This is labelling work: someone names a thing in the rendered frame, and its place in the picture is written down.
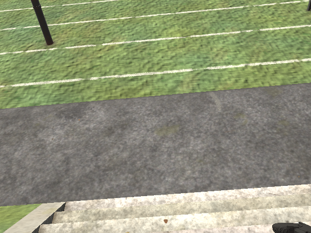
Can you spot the stairs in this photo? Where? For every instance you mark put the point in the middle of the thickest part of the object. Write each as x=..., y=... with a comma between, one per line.
x=245, y=210

